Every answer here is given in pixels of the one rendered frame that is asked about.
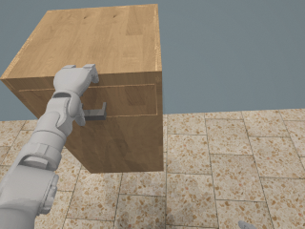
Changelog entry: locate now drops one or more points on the robot left hand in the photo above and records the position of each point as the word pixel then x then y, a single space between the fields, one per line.
pixel 76 80

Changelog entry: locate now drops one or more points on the handle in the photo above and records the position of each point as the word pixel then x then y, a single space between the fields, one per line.
pixel 95 114

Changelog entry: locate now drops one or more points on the cabinet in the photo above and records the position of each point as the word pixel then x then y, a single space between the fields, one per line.
pixel 124 44

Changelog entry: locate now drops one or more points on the robot left forearm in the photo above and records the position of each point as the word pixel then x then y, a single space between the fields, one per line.
pixel 43 150

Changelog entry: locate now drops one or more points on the drawer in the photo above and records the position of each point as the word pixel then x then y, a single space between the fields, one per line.
pixel 133 99

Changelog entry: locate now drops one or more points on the left robot upper arm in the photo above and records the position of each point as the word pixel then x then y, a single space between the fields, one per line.
pixel 28 193

